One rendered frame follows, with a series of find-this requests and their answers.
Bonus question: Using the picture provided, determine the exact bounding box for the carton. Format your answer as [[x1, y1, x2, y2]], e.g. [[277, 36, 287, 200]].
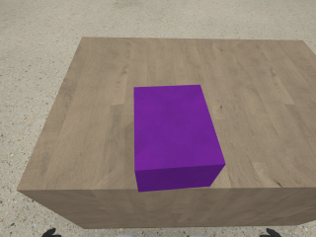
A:
[[133, 84, 226, 193]]

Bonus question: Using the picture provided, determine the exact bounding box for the pedestal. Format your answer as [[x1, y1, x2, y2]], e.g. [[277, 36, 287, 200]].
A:
[[16, 37, 316, 229]]

